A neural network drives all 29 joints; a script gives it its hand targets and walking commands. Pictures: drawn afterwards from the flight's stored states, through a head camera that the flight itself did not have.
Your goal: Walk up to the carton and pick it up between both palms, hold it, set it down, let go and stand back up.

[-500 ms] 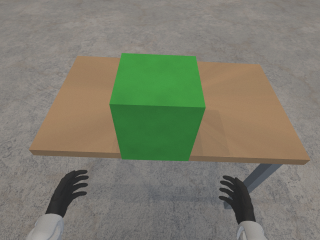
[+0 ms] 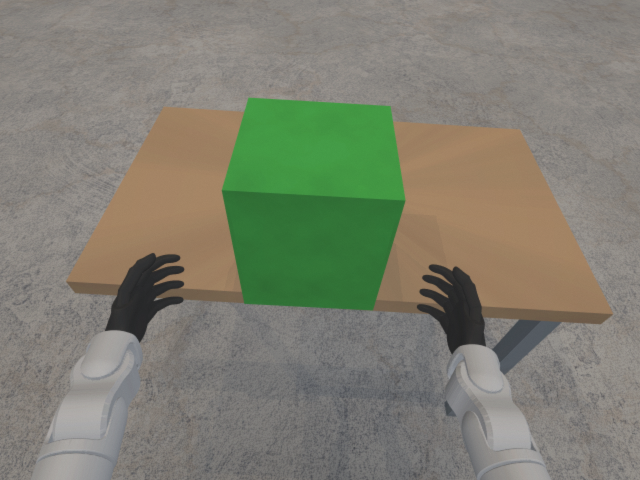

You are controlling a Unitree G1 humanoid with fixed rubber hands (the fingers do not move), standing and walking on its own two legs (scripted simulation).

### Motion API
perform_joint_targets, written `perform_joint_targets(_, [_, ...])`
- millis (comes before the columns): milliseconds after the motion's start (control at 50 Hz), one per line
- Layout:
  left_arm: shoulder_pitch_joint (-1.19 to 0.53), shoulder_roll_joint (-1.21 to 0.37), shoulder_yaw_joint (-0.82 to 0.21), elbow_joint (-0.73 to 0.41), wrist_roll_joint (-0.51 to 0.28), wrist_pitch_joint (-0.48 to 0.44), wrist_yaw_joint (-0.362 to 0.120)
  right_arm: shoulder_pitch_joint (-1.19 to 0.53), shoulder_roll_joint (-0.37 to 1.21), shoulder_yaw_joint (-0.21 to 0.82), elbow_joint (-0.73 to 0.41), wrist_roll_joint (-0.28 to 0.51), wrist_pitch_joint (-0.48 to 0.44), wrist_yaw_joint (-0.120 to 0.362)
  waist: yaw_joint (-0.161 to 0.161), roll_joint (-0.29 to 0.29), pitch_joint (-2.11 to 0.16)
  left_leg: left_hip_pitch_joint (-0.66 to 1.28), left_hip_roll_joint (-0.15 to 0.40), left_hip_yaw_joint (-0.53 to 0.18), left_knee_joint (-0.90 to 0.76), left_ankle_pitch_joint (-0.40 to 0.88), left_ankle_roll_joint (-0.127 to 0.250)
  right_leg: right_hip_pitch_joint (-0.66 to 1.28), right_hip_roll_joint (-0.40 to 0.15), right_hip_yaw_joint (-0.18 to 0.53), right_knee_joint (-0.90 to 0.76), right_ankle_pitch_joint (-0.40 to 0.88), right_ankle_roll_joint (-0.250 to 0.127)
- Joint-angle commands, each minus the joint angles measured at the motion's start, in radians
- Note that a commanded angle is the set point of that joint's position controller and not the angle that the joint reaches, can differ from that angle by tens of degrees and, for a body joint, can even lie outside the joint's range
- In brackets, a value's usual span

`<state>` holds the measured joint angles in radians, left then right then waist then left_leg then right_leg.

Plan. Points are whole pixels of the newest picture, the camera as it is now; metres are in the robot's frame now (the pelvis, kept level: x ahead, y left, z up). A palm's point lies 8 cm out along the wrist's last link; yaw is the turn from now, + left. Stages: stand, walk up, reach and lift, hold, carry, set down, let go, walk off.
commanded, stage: reach and lift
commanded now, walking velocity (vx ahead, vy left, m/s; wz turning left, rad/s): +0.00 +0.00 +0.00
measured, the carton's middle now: (313, 209) +0.47 +0.04 +0.04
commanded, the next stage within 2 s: none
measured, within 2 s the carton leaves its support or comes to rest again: neither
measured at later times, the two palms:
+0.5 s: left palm (126, 248) +0.33 +0.26 +0.10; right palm (465, 267) +0.35 -0.15 +0.09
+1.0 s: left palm (130, 179) +0.39 +0.26 +0.16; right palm (462, 197) +0.41 -0.14 +0.14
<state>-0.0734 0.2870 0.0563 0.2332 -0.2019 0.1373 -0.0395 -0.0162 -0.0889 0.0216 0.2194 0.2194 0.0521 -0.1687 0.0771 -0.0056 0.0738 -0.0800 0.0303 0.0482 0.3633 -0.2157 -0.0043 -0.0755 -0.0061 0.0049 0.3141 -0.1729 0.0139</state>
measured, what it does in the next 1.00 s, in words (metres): stands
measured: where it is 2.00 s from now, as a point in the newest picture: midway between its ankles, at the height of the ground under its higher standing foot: outside the picture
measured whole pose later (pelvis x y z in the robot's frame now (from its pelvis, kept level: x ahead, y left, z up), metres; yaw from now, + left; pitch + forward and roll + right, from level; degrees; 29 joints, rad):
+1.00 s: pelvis -0.01 +0.00 +0.00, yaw +0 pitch +3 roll -1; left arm -0.78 0.39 0.13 0.63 -0.22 0.46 -0.01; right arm -0.77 -0.22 0.01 0.68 0.35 0.31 -0.20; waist 0.03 -0.02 -0.03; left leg -0.24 0.04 0.04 0.40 -0.20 -0.01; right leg -0.21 0.00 -0.01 0.30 -0.14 0.02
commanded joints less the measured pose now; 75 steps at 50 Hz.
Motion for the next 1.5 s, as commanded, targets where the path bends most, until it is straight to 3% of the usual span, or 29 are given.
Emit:
perform_joint_targets(0, [-0.307, 0.15, 0.087, -0.238, 0.002, 0.016, 0.0, -0.292, -0.081, -0.029, -0.241, 0.006, -0.019, -0.019, -0.009, 0.056, -0.271, 0.06, -0.035, 0.009, -0.009, 0.37, -0.043, 0.096, 0.02, 0.031, -0.031, 0.126, -0.04])
perform_joint_targets(80, [-0.378, 0.155, 0.101, -0.244, 0.0, 0.073, -0.002, -0.384, -0.078, -0.03, -0.257, 0.0, 0.02, -0.04, -0.011, 0.044, -0.288, 0.053, -0.032, 0.013, -0.02, 0.324, -0.032, 0.094, 0.025, 0.022, -0.03, 0.092, -0.033])
perform_joint_targets(140, [-0.387, 0.152, 0.115, -0.279, 0.009, 0.111, 0.007, -0.388, -0.091, -0.027, -0.256, 0.019, 0.039, -0.041, 0.001, 0.062, -0.329, 0.087, -0.032, 0.014, -0.003, 0.403, -0.044, 0.113, 0.031, 0.017, -0.018, 0.172, -0.034])
perform_joint_targets(180, [-0.407, 0.151, 0.12, -0.277, 0.003, 0.153, 0.002, -0.405, -0.109, -0.04, -0.216, 0.036, 0.055, -0.044, -0.014, 0.078, -0.329, 0.116, -0.028, 0.011, 0.012, 0.499, -0.058, 0.112, 0.039, 0.019, -0.015, 0.203, -0.036])
perform_joint_targets(220, [-0.474, 0.165, 0.129, -0.259, 0.0, 0.185, -0.003, -0.492, -0.124, -0.041, -0.207, 0.042, 0.069, -0.048, -0.041, 0.077, -0.29, 0.113, -0.038, 0.017, 0.018, 0.486, -0.061, 0.087, 0.038, 0.012, -0.021, 0.198, -0.031])
perform_joint_targets(260, [-0.488, 0.159, 0.139, -0.281, 0.006, 0.197, -0.006, -0.465, -0.109, -0.044, -0.176, 0.038, 0.089, -0.051, -0.032, 0.057, -0.3, 0.108, -0.031, 0.013, 0.008, 0.457, -0.052, 0.085, 0.039, 0.014, -0.026, 0.202, -0.023])
perform_joint_targets(280, [-0.563, 0.17, 0.134, -0.293, -0.001, 0.205, -0.002, -0.544, -0.12, -0.053, -0.188, 0.042, 0.096, -0.047, -0.05, 0.093, -0.318, 0.106, -0.037, 0.021, 0.011, 0.449, -0.054, 0.073, 0.039, 0.015, -0.026, 0.197, -0.026])
perform_joint_targets(300, [-0.524, 0.179, 0.147, -0.283, 0.002, 0.216, -0.001, -0.531, -0.138, -0.057, -0.183, 0.049, 0.102, -0.046, -0.034, 0.086, -0.359, 0.114, -0.032, 0.021, 0.01, 0.454, -0.053, 0.09, 0.04, 0.006, -0.02, 0.22, -0.023])
perform_joint_targets(320, [-0.561, 0.185, 0.144, -0.283, -0.008, 0.228, 0.002, -0.578, -0.158, -0.064, -0.192, 0.052, 0.106, -0.044, -0.059, 0.078, -0.357, 0.102, -0.03, 0.013, 0.01, 0.467, -0.053, 0.082, 0.041, 0.005, -0.022, 0.214, -0.026])
perform_joint_targets(380, [-0.591, 0.193, 0.168, -0.252, 0.008, 0.255, 0.002, -0.616, -0.151, -0.043, -0.172, 0.068, 0.128, -0.043, -0.013, 0.076, -0.389, 0.082, -0.029, 0.018, 0.02, 0.483, -0.051, 0.1, 0.04, 0.002, -0.014, 0.243, -0.025])
perform_joint_targets(400, [-0.633, 0.202, 0.172, -0.309, 0.009, 0.258, 0.003, -0.645, -0.161, -0.049, -0.181, 0.067, 0.132, -0.043, -0.033, 0.092, -0.422, 0.109, -0.036, 0.018, 0.019, 0.479, -0.053, 0.088, 0.047, 0.002, -0.007, 0.262, -0.016])
perform_joint_targets(480, [-0.718, 0.233, 0.17, -0.205, -0.003, 0.288, 0.01, -0.766, -0.206, -0.061, -0.129, 0.077, 0.152, -0.039, -0.023, 0.063, -0.443, 0.055, -0.025, 0.017, 0.027, 0.45, -0.042, 0.087, 0.045, 0.006, -0.007, 0.231, -0.015])
perform_joint_targets(520, [-0.779, 0.221, 0.174, -0.15, -0.002, 0.295, 0.004, -0.821, -0.192, -0.065, -0.101, 0.082, 0.17, -0.041, -0.044, 0.055, -0.441, 0.04, -0.023, 0.023, 0.005, 0.39, -0.039, 0.086, 0.04, -0.004, -0.011, 0.2, -0.012])
perform_joint_targets(540, [-0.808, 0.23, 0.189, -0.128, 0.007, 0.295, 0.006, -0.86, -0.189, -0.068, -0.09, 0.08, 0.176, -0.041, -0.023, 0.057, -0.462, 0.029, -0.032, 0.032, 0.014, 0.359, -0.031, 0.074, 0.036, 0.006, -0.01, 0.2, -0.009])
perform_joint_targets(560, [-0.816, 0.237, 0.19, -0.106, 0.008, 0.292, 0.008, -0.865, -0.203, -0.076, -0.045, 0.082, 0.184, -0.038, -0.045, 0.045, -0.481, 0.026, -0.027, 0.024, 0.006, 0.365, -0.023, 0.083, 0.039, -0.002, -0.007, 0.204, -0.009])
perform_joint_targets(600, [-0.861, 0.224, 0.164, -0.02, -0.002, 0.282, 0.006, -0.908, -0.193, -0.074, -0.001, 0.083, 0.197, -0.028, -0.044, 0.018, -0.476, 0.014, -0.019, 0.016, -0.001, 0.324, -0.02, 0.062, 0.041, -0.01, -0.018, 0.152, -0.004])
perform_joint_targets(640, [-0.915, 0.243, 0.165, 0.022, 0.012, 0.264, 0.009, -0.946, -0.202, -0.058, 0.043, 0.072, 0.191, -0.023, -0.025, 0.036, -0.495, 0.0, -0.031, 0.019, 0.006, 0.353, -0.028, 0.076, 0.041, -0.001, -0.004, 0.193, -0.008])
perform_joint_targets(800, [-1.103, 0.288, 0.134, 0.095, -0.009, 0.248, 0.024, -1.119, -0.237, -0.06, 0.137, 0.1, 0.189, -0.03, -0.042, 0.072, -0.595, 0.001, -0.04, 0.014, 0.027, 0.436, -0.045, 0.083, 0.051, -0.014, 0.01, 0.295, 0.0])
perform_joint_targets(840, [-1.15, 0.292, 0.123, 0.086, -0.014, 0.249, 0.036, -1.15, -0.267, -0.083, 0.179, 0.112, 0.187, -0.029, -0.056, 0.117, -0.668, 0.057, -0.036, 0.008, 0.054, 0.491, -0.064, 0.067, 0.056, -0.018, 0.016, 0.334, -0.008])
perform_joint_targets(920, [-1.197, 0.295, 0.128, 0.205, -0.015, 0.274, 0.032, -1.22, -0.272, -0.051, 0.261, 0.135, 0.205, -0.028, -0.037, 0.063, -0.618, 0.018, -0.04, 0.008, 0.056, 0.478, -0.051, 0.063, 0.049, -0.014, 0.014, 0.342, -0.006])
perform_joint_targets(940, [-1.209, 0.302, 0.124, 0.228, -0.023, 0.27, 0.033, -1.241, -0.276, -0.05, 0.291, 0.136, 0.212, -0.028, -0.06, 0.046, -0.609, 0.012, -0.039, 0.005, 0.045, 0.46, -0.046, 0.083, 0.051, -0.017, 0.012, 0.335, -0.002])
perform_joint_targets(960, [-1.26, 0.3, 0.111, 0.258, -0.02, 0.265, 0.032, -1.287, -0.269, -0.038, 0.294, 0.136, 0.215, -0.027, -0.042, 0.071, -0.626, 0.0, -0.042, 0.01, 0.041, 0.425, -0.045, 0.082, 0.044, -0.012, 0.011, 0.318, 0.002])
perform_joint_targets(980, [-1.285, 0.3, 0.093, 0.274, -0.031, 0.252, 0.032, -1.316, -0.272, -0.055, 0.313, 0.132, 0.217, -0.025, -0.062, 0.055, -0.625, -0.005, -0.034, 0.005, 0.035, 0.397, -0.04, 0.068, 0.046, -0.014, 0.013, 0.284, 0.004])
perform_joint_targets(1040, [-1.371, 0.316, 0.062, 0.341, -0.052, 0.219, 0.042, -1.381, -0.282, -0.058, 0.388, 0.133, 0.215, -0.017, -0.054, 0.088, -0.677, 0.006, -0.035, 0.006, 0.042, 0.399, -0.051, 0.033, 0.05, -0.027, 0.013, 0.281, -0.002])
perform_joint_targets(1120, [-1.41, 0.324, 0.036, 0.438, -0.061, 0.202, 0.053, -1.447, -0.29, -0.038, 0.436, 0.146, 0.209, -0.02, -0.034, 0.068, -0.703, -0.017, -0.035, 0.004, 0.049, 0.45, -0.055, 0.048, 0.053, -0.027, 0.026, 0.347, -0.001])
perform_joint_targets(1180, [-1.482, 0.344, 0.024, 0.528, -0.067, 0.175, 0.053, -1.503, -0.3, -0.054, 0.523, 0.135, 0.212, -0.023, -0.06, 0.068, -0.685, -0.035, -0.038, -0.001, 0.045, 0.407, -0.055, 0.041, 0.053, -0.019, 0.02, 0.321, 0.003])
perform_joint_targets(1300, [-1.603, 0.335, -0.031, 0.655, -0.091, 0.132, 0.068, -1.6, -0.325, -0.047, 0.616, 0.144, 0.203, -0.026, -0.065, 0.1, -0.736, -0.027, -0.033, -0.012, 0.059, 0.438, -0.07, 0.024, 0.056, -0.024, 0.023, 0.352, -0.001])
perform_joint_targets(1360, [-1.628, 0.336, -0.034, 0.688, -0.12, 0.106, 0.072, -1.643, -0.302, -0.028, 0.612, 0.171, 0.201, -0.027, -0.044, 0.054, -0.779, -0.053, -0.035, -0.02, 0.059, 0.42, -0.051, 0.044, 0.055, -0.035, 0.031, 0.366, 0.007])
perform_joint_targets(1480, [-1.688, 0.344, -0.079, 0.799, -0.124, 0.066, 0.072, -1.679, -0.306, -0.05, 0.702, 0.163, 0.197, -0.026, -0.069, 0.084, -0.788, -0.082, -0.039, -0.013, 0.072, 0.411, -0.063, 0.01, 0.048, -0.031, 0.042, 0.354, 0.001])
